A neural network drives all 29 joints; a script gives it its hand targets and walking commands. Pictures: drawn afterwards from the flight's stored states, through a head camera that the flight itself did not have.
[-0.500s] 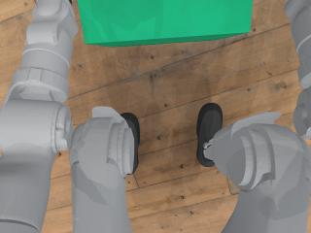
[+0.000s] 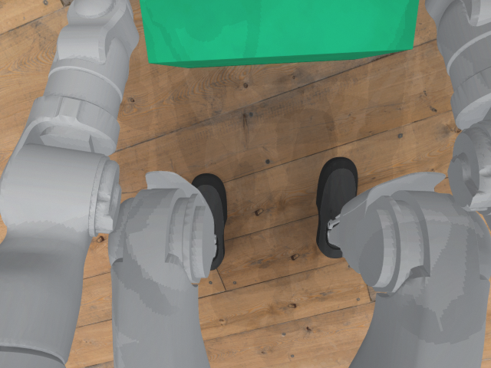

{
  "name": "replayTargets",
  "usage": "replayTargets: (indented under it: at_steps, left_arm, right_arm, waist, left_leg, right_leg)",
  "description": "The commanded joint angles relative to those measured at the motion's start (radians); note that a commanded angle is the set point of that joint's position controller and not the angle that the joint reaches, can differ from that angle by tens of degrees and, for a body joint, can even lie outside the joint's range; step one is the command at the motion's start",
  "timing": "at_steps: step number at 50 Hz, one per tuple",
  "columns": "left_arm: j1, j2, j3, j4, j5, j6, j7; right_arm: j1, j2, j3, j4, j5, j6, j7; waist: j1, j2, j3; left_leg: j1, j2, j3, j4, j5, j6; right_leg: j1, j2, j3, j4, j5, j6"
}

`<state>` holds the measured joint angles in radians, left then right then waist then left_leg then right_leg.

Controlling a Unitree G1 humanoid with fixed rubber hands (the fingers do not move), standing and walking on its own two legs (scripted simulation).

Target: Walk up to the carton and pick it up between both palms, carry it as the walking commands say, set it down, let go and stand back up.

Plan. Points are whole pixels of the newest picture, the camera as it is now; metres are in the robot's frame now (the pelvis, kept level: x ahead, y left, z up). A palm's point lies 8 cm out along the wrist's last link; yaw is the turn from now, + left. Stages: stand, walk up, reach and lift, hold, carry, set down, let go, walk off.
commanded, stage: reach and lift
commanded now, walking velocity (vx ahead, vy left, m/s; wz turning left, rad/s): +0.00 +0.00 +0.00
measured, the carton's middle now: out of the picture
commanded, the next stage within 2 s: none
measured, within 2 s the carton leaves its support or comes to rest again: leaves its support in 0.60 s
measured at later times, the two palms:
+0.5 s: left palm out of the picture +0.54 +0.16 -0.19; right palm out of the picture +0.55 -0.21 -0.18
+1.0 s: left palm out of the picture +0.54 +0.15 -0.13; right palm out of the picture +0.55 -0.22 -0.12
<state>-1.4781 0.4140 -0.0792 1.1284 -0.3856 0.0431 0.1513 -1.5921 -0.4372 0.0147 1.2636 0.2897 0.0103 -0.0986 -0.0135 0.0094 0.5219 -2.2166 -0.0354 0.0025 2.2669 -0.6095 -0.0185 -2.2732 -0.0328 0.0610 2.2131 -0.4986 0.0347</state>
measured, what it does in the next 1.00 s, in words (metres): stands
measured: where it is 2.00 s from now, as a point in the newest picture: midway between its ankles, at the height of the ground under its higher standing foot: (270, 230)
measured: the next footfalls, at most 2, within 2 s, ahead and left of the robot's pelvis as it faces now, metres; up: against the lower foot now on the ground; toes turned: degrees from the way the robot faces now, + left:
none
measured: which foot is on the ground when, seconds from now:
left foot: down 0.00-1.00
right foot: down 0.00-1.00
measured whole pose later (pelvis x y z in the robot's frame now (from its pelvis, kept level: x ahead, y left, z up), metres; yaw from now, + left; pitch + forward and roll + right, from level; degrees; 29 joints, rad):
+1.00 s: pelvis -0.01 -0.01 +0.01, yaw +0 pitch +27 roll +1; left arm -1.45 0.37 0.06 0.98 -0.28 0.21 0.16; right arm -1.51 -0.45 -0.03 1.05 0.28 0.20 -0.12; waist -0.01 0.00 0.52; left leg -2.10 -0.03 -0.01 2.23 -0.61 -0.03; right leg -2.17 -0.01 0.06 2.18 -0.49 0.03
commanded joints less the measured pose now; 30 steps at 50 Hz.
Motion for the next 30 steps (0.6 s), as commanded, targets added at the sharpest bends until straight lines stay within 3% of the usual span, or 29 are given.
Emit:
replayTargets:
  at_steps: [1, 2, 5, 7, 8, 9, 11, 12, 13, 14, 16, 17, 18, 19, 21, 22, 23, 24, 25, 26, 27, 28, 30]
  left_arm:
    - [-0.493, -0.358, -0.088, -0.184, 0.011, -0.029, -0.098]
    - [-0.543, -0.393, -0.103, -0.209, -0.006, -0.028, -0.111]
    - [-0.585, -0.57, -0.103, -0.186, 0.022, -0.015, -0.165]
    - [-0.656, -0.673, -0.132, -0.274, 0.023, -0.011, -0.196]
    - [-0.635, -0.704, -0.112, -0.24, 0.047, -0.005, -0.213]
    - [-0.646, -0.736, -0.119, -0.23, 0.04, 0.004, -0.225]
    - [-0.654, -0.788, -0.116, -0.271, 0.045, 0.013, -0.25]
    - [-0.647, -0.794, -0.09, -0.286, 0.053, 0.012, -0.255]
    - [-0.645, -0.818, -0.121, -0.292, 0.03, 0.018, -0.266]
    - [-0.633, -0.823, -0.101, -0.25, 0.051, 0.026, -0.272]
    - [-0.64, -0.844, -0.12, -0.269, 0.029, 0.031, -0.283]
    - [-0.647, -0.849, -0.11, -0.281, 0.037, 0.03, -0.292]
    - [-0.624, -0.834, -0.097, -0.257, 0.051, 0.031, -0.293]
    - [-0.618, -0.855, -0.105, -0.301, 0.051, 0.03, -0.291]
    - [-0.664, -0.851, -0.117, -0.364, 0.024, 0.027, -0.29]
    - [-0.688, -0.843, -0.105, -0.378, 0.015, 0.028, -0.29]
    - [-0.708, -0.835, -0.135, -0.385, 0.001, 0.029, -0.29]
    - [-0.675, -0.84, -0.124, -0.345, 0.027, 0.038, -0.29]
    - [-0.679, -0.843, -0.139, -0.409, 0.017, 0.035, -0.284]
    - [-0.721, -0.856, -0.145, -0.449, -0.012, 0.032, -0.282]
    - [-0.724, -0.857, -0.154, -0.472, -0.005, 0.035, -0.274]
    - [-0.728, -0.839, -0.162, -0.526, -0.014, 0.039, -0.26]
    - [-0.737, -0.862, -0.176, -0.548, -0.029, 0.041, -0.241]
  right_arm:
    - [-0.336, 0.291, 0.091, -0.131, 0.036, -0.022, 0.078]
    - [-0.394, 0.33, 0.108, -0.193, 0.034, -0.018, 0.089]
    - [-0.424, 0.546, 0.142, -0.186, 0.044, 0.008, 0.144]
    - [-0.476, 0.616, 0.134, -0.207, 0.03, 0.016, 0.174]
    - [-0.464, 0.655, 0.145, -0.193, 0.026, 0.03, 0.188]
    - [-0.487, 0.691, 0.141, -0.234, 0.023, 0.031, 0.198]
    - [-0.49, 0.735, 0.146, -0.257, 0.014, 0.046, 0.212]
    - [-0.511, 0.774, 0.161, -0.257, 0.03, 0.05, 0.221]
    - [-0.473, 0.79, 0.157, -0.261, 0.015, 0.053, 0.224]
    - [-0.47, 0.793, 0.146, -0.237, 0.01, 0.062, 0.225]
    - [-0.482, 0.772, 0.152, -0.277, 0.02, 0.063, 0.231]
    - [-0.49, 0.8, 0.162, -0.293, 0.019, 0.067, 0.23]
    - [-0.467, 0.855, 0.179, -0.26, 0.027, 0.073, 0.238]
    - [-0.465, 0.86, 0.184, -0.289, 0.036, 0.069, 0.238]
    - [-0.465, 0.854, 0.164, -0.291, 0.052, 0.078, 0.238]
    - [-0.502, 0.86, 0.175, -0.329, 0.06, 0.076, 0.236]
    - [-0.481, 0.828, 0.167, -0.326, 0.046, 0.077, 0.228]
    - [-0.471, 0.835, 0.167, -0.305, 0.049, 0.078, 0.228]
    - [-0.527, 0.829, 0.199, -0.415, 0.075, 0.067, 0.22]
    - [-0.525, 0.817, 0.188, -0.426, 0.062, 0.07, 0.214]
    - [-0.568, 0.833, 0.209, -0.491, 0.086, 0.066, 0.211]
    - [-0.559, 0.831, 0.222, -0.477, 0.103, 0.073, 0.21]
    - [-0.556, 0.809, 0.205, -0.509, 0.105, 0.068, 0.2]
  waist:
    - [-0.032, 0.014, -1.439]
    - [-0.05, -0.007, -1.448]
    - [-0.008, -0.027, -1.4]
    - [-0.029, 0.004, -1.383]
    - [-0.001, -0.011, -1.344]
    - [-0.029, -0.02, -1.341]
    - [-0.038, -0.03, -1.337]
    - [0.021, -0.026, -1.367]
    - [-0.029, -0.04, -1.367]
    - [-0.018, -0.02, -1.326]
    - [-0.034, 0.013, -1.348]
    - [-0.012, -0.017, -1.346]
    - [0.025, -0.044, -1.351]
    - [0.026, -0.023, -1.374]
    - [-0.001, 0.008, -1.445]
    - [0.016, -0.036, -1.46]
    - [-0.012, -0.014, -1.473]
    - [-0.011, -0.007, -1.479]
    - [0.005, -0.017, -1.579]
    - [-0.017, -0.012, -1.636]
    - [-0.002, -0.002, -1.731]
    - [0.032, 0.023, -1.811]
    - [-0.005, 0.029, -1.882]
  left_leg:
    - [0.588, -0.031, 0.004, -0.235, 0.392, -0.018]
    - [0.572, -0.031, 0.004, -0.223, 0.388, -0.02]
    - [0.539, -0.035, 0.01, -0.222, 0.343, -0.006]
    - [0.524, -0.048, 0.03, -0.213, 0.342, -0.016]
    - [0.466, -0.05, 0.041, -0.211, 0.305, -0.013]
    - [0.473, -0.044, 0.034, -0.213, 0.299, -0.003]
    - [0.437, -0.05, 0.048, -0.199, 0.301, -0.004]
    - [0.418, -0.055, 0.068, -0.186, 0.316, -0.006]
    - [0.427, -0.053, 0.06, -0.188, 0.32, -0.004]
    - [0.418, -0.047, 0.064, -0.195, 0.295, -0.004]
    - [0.435, -0.043, 0.066, -0.173, 0.312, -0.008]
    - [0.384, -0.045, 0.071, -0.174, 0.316, 0.0]
    - [0.4, -0.049, 0.076, -0.169, 0.326, 0.004]
    - [0.398, -0.048, 0.075, -0.181, 0.336, 0.003]
    - [0.447, -0.05, 0.073, -0.179, 0.347, -0.001]
    - [0.435, -0.052, 0.075, -0.167, 0.352, 0.005]
    - [0.443, -0.053, 0.075, -0.174, 0.363, -0.004]
    - [0.448, -0.05, 0.081, -0.168, 0.343, -0.005]
    - [0.507, -0.056, 0.067, -0.173, 0.417, 0.001]
    - [0.532, -0.056, 0.078, -0.158, 0.421, -0.005]
    - [0.563, -0.059, 0.071, -0.168, 0.454, 0.002]
    - [0.649, -0.062, 0.081, -0.17, 0.486, -0.007]
    - [0.716, -0.063, 0.071, -0.168, 0.499, -0.009]
  right_leg:
    - [0.703, 0.038, -0.096, -0.092, 0.361, -0.049]
    - [0.745, 0.035, -0.087, -0.109, 0.37, -0.046]
    - [0.72, 0.049, -0.09, -0.091, 0.336, -0.041]
    - [0.695, 0.055, -0.086, -0.097, 0.327, -0.052]
    - [0.699, 0.067, -0.087, -0.088, 0.308, -0.048]
    - [0.676, 0.06, -0.099, -0.088, 0.299, -0.049]
    - [0.686, 0.066, -0.106, -0.09, 0.297, -0.048]
    - [0.77, 0.069, -0.086, -0.084, 0.354, -0.042]
    - [0.757, 0.069, -0.094, -0.085, 0.366, -0.05]
    - [0.726, 0.076, -0.096, -0.089, 0.331, -0.045]
    - [0.73, 0.069, -0.093, -0.088, 0.331, -0.056]
    - [0.732, 0.077, -0.093, -0.082, 0.335, -0.056]
    - [0.772, 0.076, -0.097, -0.072, 0.362, -0.044]
    - [0.776, 0.078, -0.093, -0.068, 0.391, -0.049]
    - [0.804, 0.084, -0.102, -0.064, 0.401, -0.049]
    - [0.812, 0.083, -0.092, -0.07, 0.386, -0.049]
    - [0.8, 0.087, -0.101, -0.072, 0.401, -0.055]
    - [0.828, 0.085, -0.1, -0.077, 0.392, -0.052]
    - [0.843, 0.09, -0.111, -0.056, 0.448, -0.05]
    - [0.889, 0.084, -0.099, -0.073, 0.445, -0.056]
    - [0.914, 0.084, -0.105, -0.057, 0.485, -0.052]
    - [0.952, 0.088, -0.095, -0.065, 0.496, -0.053]
    - [0.953, 0.093, -0.112, -0.069, 0.491, -0.056]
